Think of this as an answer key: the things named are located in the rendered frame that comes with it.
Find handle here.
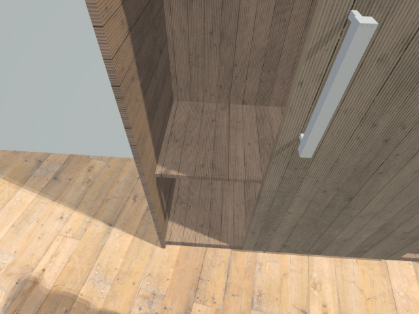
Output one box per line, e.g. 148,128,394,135
298,10,378,158

